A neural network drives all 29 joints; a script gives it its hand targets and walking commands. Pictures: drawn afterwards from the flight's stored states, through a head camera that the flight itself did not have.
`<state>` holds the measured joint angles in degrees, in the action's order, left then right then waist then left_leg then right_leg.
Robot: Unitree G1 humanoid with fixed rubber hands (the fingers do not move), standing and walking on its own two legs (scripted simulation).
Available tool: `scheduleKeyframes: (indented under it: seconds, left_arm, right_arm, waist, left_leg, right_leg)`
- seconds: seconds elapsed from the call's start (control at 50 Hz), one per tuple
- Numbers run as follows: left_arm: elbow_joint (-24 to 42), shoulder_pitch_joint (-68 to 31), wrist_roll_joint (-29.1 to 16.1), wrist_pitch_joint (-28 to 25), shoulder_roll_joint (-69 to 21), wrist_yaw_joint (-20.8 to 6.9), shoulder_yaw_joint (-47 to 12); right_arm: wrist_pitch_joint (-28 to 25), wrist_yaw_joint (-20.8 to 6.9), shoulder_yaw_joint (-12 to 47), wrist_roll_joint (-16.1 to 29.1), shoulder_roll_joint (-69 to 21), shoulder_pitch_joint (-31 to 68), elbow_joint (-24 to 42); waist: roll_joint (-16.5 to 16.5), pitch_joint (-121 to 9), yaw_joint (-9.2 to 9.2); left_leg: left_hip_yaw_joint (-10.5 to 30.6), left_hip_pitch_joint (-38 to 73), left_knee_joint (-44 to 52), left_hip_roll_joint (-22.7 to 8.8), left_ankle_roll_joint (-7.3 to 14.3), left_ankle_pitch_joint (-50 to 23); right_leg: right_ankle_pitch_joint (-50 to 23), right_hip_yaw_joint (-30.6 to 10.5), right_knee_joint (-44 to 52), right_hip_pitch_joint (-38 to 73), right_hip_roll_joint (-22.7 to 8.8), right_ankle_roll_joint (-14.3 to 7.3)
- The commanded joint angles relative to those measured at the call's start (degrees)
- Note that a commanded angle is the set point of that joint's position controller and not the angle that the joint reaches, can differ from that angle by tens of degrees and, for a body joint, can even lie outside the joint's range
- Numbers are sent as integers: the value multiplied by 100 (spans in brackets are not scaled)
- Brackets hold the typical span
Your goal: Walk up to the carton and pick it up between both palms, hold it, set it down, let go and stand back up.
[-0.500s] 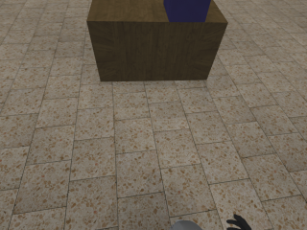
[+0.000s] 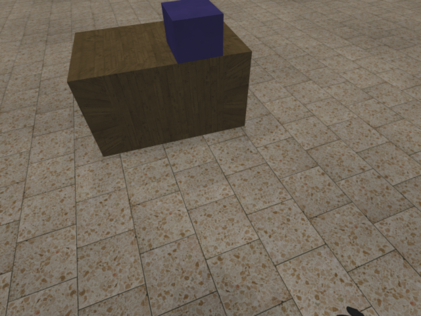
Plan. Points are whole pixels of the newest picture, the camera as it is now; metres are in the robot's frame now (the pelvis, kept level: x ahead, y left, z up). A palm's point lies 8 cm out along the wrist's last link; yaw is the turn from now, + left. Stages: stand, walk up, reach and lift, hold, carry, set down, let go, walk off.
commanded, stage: walk up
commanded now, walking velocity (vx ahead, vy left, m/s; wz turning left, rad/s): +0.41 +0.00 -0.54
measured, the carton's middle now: (192, 29) +1.62 +0.14 -0.09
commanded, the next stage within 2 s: none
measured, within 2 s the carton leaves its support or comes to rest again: neither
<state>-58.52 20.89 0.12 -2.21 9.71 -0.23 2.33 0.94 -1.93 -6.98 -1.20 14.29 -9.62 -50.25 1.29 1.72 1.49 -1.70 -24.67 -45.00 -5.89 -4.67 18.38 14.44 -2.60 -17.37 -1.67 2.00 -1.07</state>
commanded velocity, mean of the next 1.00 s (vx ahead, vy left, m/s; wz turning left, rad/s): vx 0.41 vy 0.00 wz -0.42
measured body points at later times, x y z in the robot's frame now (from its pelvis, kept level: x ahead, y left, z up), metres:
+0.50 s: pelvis +0.18 +0.04 -0.01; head +0.22 +0.03 +0.43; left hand +0.38 +0.23 -0.15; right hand +0.06 -0.16 -0.16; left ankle +0.10 +0.14 -0.74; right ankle +0.27 -0.11 -0.71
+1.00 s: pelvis +0.42 -0.02 -0.02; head +0.44 +0.00 +0.43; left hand +0.48 +0.22 -0.19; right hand +0.45 -0.30 -0.13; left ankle +0.54 +0.05 -0.75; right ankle +0.30 -0.09 -0.73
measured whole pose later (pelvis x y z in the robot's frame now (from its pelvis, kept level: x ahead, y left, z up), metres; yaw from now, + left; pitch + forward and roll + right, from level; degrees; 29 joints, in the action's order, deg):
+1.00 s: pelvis +0.42 -0.02 -0.02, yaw -26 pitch -2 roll -1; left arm -62.2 21.0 2.2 -1.3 13.8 -0.3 2.0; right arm -3.9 -1.0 0.5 -1.8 11.6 -5.6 -53.0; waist -3.6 3.6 3.7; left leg -9.7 -21.7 -35.8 -6.1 0.9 10.7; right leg 27.7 0.6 -44.7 -11.5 1.0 -2.4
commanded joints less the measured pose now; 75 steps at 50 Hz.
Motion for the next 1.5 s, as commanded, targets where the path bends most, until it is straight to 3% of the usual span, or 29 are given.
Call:
scheduleKeyframes:
  seconds: [0.0,0.08,0.12,0.14,0.2,0.3,0.46,0.5,0.54,0.56,0.58,0.6,0.66,0.72,0.82,0.9,0.92,0.94,0.96,1.0,1.04,1.08,1.2,1.26,1.28,1.3,1.32,1.38,1.48]
  left_arm:
    - [374,98,7,-153,1307,15,251]
    - [546,-536,39,-159,1140,-47,167]
    - [955,-553,32,-208,659,-33,81]
    - [914,-610,56,-162,905,-33,152]
    - [546,-524,97,-87,777,-220,103]
    - [328,-655,126,93,541,-313,71]
    - [708,-2392,180,216,422,-413,-16]
    - [592,-2064,167,179,567,-393,18]
    - [132,-725,108,80,918,-311,157]
    - [-165,547,106,30,1408,-216,296]
    - [-184,1071,75,51,1879,-128,455]
    - [-109,1098,-71,102,1938,-35,604]
    - [154,-306,107,23,1307,122,293]
    - [290,-509,194,-157,930,49,80]
    - [340,-432,212,-222,1418,42,178]
    - [248,-704,227,-180,1014,-14,98]
    - [244,-685,217,-200,778,-14,-3]
    - [418,-784,159,-188,526,-2,-77]
    - [525,-744,221,-63,777,50,47]
    - [477,-877,237,45,629,23,46]
    - [223,-652,189,-4,504,144,0]
    - [200,-340,182,106,724,179,161]
    - [584,-1029,148,313,573,304,132]
    - [555,-566,162,261,658,349,173]
    - [587,-407,205,223,983,394,277]
    - [662,-569,62,244,1308,352,388]
    - [693,-782,28,318,1523,375,504]
    - [945,-1511,81,240,634,270,279]
    - [1055,-1147,83,130,474,283,404]
  right_arm:
    - [-161,27,22,52,300,790,729]
    - [-329,175,-114,62,699,-1086,230]
    - [-356,263,-254,-4,1647,-2039,20]
    - [-279,234,-140,66,1472,-1817,-58]
    - [-373,168,215,84,682,-808,219]
    - [-645,136,367,92,435,-774,81]
    - [-646,240,360,-14,386,-1663,-435]
    - [-604,245,336,-64,473,-1690,-500]
    - [-558,223,355,-12,585,-1494,-415]
    - [-570,184,405,48,557,-1363,-230]
    - [-589,116,443,162,361,-1416,-9]
    - [-589,121,287,206,680,-1027,97]
    - [-621,108,647,99,154,-686,-305]
    - [-455,118,696,-37,50,-759,-414]
    - [-382,18,762,35,172,-11,-96]
    - [-438,70,642,12,285,-1099,-517]
    - [-469,104,565,-55,533,-1580,-632]
    - [-485,154,410,-97,1165,-2065,-726]
    - [-395,183,328,-111,1375,-2041,-728]
    - [-325,210,461,-36,762,-1046,-432]
    - [-438,306,477,39,659,-471,-433]
    - [-461,249,224,-17,938,-433,-356]
    - [-232,225,49,-24,816,-473,-416]
    - [-129,207,80,13,613,-108,-242]
    - [-102,192,133,57,364,-95,-125]
    - [0,220,393,168,-146,-185,-145]
    - [175,310,186,104,275,-211,-140]
    - [304,261,147,124,133,-751,-526]
    - [405,240,174,53,80,-447,-263]
  waist:
    - [-1149,617,97]
    - [-223,17,-897]
    - [2135,-345,-1101]
    - [1813,59,-962]
    - [556,732,-458]
    - [622,540,-177]
    - [531,723,-482]
    - [412,615,-289]
    - [-99,-32,364]
    - [-740,-798,858]
    - [-1954,-1318,819]
    - [-1655,-1722,895]
    - [-321,-293,333]
    - [-430,277,59]
    - [-635,254,7]
    - [117,-198,-594]
    - [504,-445,-817]
    - [2005,-689,-1050]
    - [2255,-576,-1007]
    - [868,269,-646]
    - [633,329,-164]
    - [552,-424,-63]
    - [719,-887,-229]
    - [338,-883,172]
    - [-399,-754,290]
    - [-1730,-848,188]
    - [-2006,-713,56]
    - [-1009,-335,-381]
    - [-1209,-326,-189]
  left_leg:
    - [-120,-164,626,124,-27,146]
    - [-170,2935,1888,156,200,91]
    - [3170,3621,3435,-2366,786,1956]
    - [3428,2783,3601,-2551,1066,2304]
    - [1672,1816,3628,-1894,880,1038]
    - [-182,1672,3349,-1416,888,-2308]
    - [-982,2082,3231,-1293,935,-2615]
    - [-1127,2134,2611,-1305,928,-3654]
    - [-1428,1707,789,-1246,735,-4947]
    - [-1602,597,-994,-935,415,-3932]
    - [-1142,-999,-2612,47,184,477]
    - [-180,-1386,-3460,332,257,1123]
    - [208,-1301,-2662,-250,278,600]
    - [-132,-425,-1542,-375,54,736]
    - [-381,426,460,-272,109,51]
    - [-1024,2855,1389,187,254,-1051]
    - [-563,3519,1613,-275,359,-792]
    - [1339,3614,2977,-1752,746,648]
    - [2439,3131,3728,-2413,1094,2249]
    - [1567,2420,3682,-2124,1189,639]
    - [536,1555,2482,-1850,1465,-6327]
    - [546,1786,2062,-1438,1606,-6913]
    - [813,1526,2103,-1078,1558,-4467]
    - [649,401,1682,-725,1160,-2505]
    - [508,-553,1089,-368,838,-1389]
    - [-235,-1099,-172,598,401,1644]
    - [-111,-696,-1585,474,417,2222]
    - [263,-511,-2071,299,349,1302]
    - [8,-553,-1959,188,19,859]
  right_leg:
    - [692,-1673,968,-428,-1631,-1054]
    - [-602,-936,-1160,-2157,-939,-496]
    - [2014,123,-4048,-4064,159,23]
    - [1900,-182,-4722,-4056,-234,-38]
    - [592,-142,-5061,-3774,-814,20]
    - [-254,169,-4642,-3363,-778,157]
    - [-263,892,-2480,-2690,-571,-106]
    - [196,1024,-2103,-2042,-358,-298]
    - [-253,1146,-1450,-283,-44,-617]
    - [-407,42,-1330,1376,-788,-1018]
    - [-419,-2772,-494,2480,-2235,-1700]
    - [-168,-3750,127,2493,-2566,-2027]
    - [-576,-1562,206,520,-2093,-1506]
    - [-1243,-1015,375,-1130,-1705,-1373]
    - [782,-1153,749,-1810,-1502,-1166]
    - [303,-165,-611,-2692,-670,-657]
    - [54,250,-1578,-3029,-351,-486]
    - [1258,765,-3166,-3577,60,-229]
    - [2030,433,-4196,-3673,-87,-211]
    - [1147,150,-4667,-3659,-460,-43]
    - [1353,200,-4371,-2730,-627,284]
    - [1340,471,-4186,-2428,-577,540]
    - [709,739,-2727,-2035,-515,578]
    - [-250,777,-1256,-557,-576,300]
    - [-312,105,-624,311,-1197,84]
    - [-685,-1490,188,222,-2751,-496]
    - [-1026,-1470,267,-792,-3300,-974]
    - [-1841,-432,-41,-1129,-2345,-882]
    - [-2085,68,-48,-880,-2238,-997]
